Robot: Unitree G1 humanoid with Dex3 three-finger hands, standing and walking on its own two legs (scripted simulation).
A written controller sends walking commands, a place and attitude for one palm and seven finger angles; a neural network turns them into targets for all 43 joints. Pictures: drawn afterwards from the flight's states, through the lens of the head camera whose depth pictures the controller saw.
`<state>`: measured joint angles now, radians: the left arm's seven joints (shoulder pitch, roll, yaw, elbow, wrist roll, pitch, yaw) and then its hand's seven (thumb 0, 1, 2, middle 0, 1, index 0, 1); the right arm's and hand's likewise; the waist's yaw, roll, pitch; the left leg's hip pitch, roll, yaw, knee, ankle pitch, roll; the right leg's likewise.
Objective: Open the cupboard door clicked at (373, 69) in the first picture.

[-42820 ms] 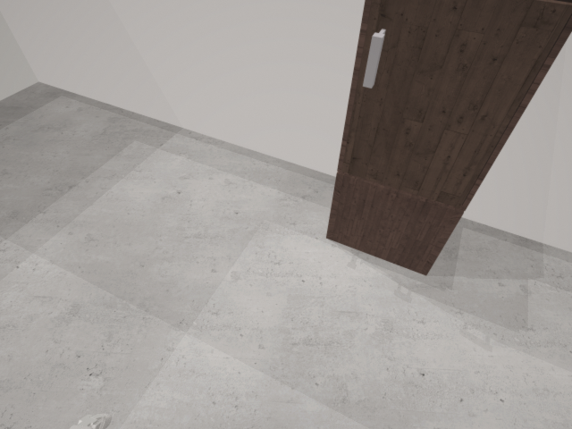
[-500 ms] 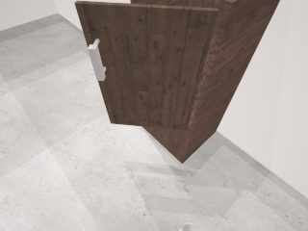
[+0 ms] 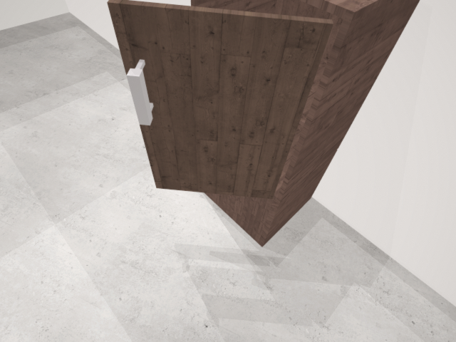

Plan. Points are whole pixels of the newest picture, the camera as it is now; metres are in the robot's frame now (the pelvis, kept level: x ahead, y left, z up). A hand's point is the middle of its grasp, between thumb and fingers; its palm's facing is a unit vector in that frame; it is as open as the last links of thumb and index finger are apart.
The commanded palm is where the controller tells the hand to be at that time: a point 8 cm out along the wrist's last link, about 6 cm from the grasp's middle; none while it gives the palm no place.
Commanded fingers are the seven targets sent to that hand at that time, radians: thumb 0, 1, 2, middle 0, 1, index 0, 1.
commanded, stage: come to a stop and stand still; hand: left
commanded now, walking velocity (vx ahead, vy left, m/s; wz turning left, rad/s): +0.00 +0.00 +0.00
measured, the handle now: (143, 92) +0.58 +0.22 +0.09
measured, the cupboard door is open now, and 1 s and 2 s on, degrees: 41 41 41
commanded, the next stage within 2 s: look again from close up in 0.68 s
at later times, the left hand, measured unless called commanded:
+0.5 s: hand out of the picture -0.02 +0.17 -0.17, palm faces -0.02 -0.97 -0.23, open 7.4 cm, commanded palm none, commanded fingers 0.00 0.90 0.90 -0.20 -0.30 -0.20 -0.30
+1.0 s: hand out of the picture -0.03 +0.17 -0.17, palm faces -0.03 -0.98 -0.19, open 7.4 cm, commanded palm none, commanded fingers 0.00 0.90 0.90 -0.20 -0.30 -0.20 -0.30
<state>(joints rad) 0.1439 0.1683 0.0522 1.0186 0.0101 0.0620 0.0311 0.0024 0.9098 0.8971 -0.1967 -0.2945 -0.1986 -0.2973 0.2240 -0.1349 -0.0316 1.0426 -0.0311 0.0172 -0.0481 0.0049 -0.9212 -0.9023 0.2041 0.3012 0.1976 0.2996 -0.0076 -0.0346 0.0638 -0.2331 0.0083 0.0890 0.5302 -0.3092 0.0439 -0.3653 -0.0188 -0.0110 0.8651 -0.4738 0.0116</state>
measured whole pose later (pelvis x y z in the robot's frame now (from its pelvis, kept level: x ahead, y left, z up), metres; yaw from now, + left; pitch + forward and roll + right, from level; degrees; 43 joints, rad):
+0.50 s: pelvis -0.05 -0.01 +0.00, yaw -1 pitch -2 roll +0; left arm 0.30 0.18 -0.02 1.01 0.02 0.00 0.03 0.00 0.91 0.90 -0.20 -0.29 -0.20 -0.30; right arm 0.24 -0.19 0.00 1.00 -0.02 0.01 0.00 0.00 -0.91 -0.90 0.20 0.30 0.20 0.30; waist -0.01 0.02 0.01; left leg -0.26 0.03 0.10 0.53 -0.23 0.02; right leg -0.21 -0.01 -0.02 0.53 -0.30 0.00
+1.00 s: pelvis -0.04 -0.01 +0.00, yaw -2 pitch +0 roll +0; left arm 0.29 0.18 -0.01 1.09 0.02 -0.01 0.03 0.00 0.91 0.90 -0.20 -0.29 -0.20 -0.30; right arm 0.28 -0.16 0.00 1.11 -0.01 -0.02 -0.01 0.00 -0.91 -0.90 0.20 0.30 0.20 0.30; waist 0.00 -0.02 0.03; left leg -0.25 0.03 0.11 0.48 -0.22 0.02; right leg -0.19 -0.01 -0.01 0.48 -0.28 0.01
